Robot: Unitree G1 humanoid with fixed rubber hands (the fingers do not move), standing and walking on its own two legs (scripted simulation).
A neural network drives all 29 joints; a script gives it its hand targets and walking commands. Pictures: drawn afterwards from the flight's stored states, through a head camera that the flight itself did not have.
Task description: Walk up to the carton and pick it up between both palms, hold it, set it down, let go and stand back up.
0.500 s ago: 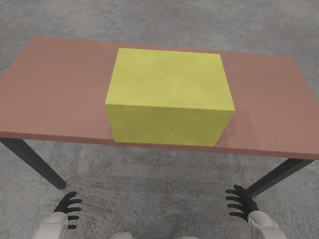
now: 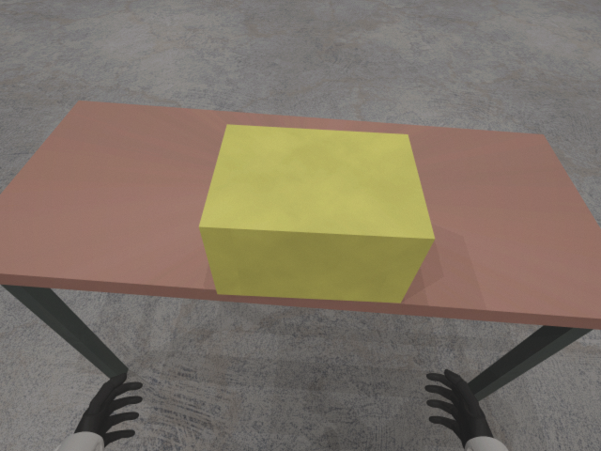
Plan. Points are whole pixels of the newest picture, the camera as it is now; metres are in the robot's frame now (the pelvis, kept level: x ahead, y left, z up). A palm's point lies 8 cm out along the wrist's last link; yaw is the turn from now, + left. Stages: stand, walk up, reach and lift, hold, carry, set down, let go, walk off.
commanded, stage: reach and lift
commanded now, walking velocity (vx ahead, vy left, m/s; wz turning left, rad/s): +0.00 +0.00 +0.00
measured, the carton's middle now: (313, 213) +0.48 -0.01 +0.01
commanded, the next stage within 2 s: none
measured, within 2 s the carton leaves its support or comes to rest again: neither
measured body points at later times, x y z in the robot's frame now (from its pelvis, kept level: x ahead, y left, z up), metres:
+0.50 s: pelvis +0.01 +0.03 +0.01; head +0.00 +0.04 +0.45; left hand +0.20 +0.27 -0.03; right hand +0.19 -0.23 -0.02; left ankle +0.02 +0.13 -0.74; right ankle -0.02 -0.08 -0.74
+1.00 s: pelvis +0.02 +0.02 +0.00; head +0.01 +0.02 +0.45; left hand +0.26 +0.27 +0.03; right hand +0.25 -0.24 +0.03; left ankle +0.02 +0.13 -0.74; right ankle -0.02 -0.08 -0.74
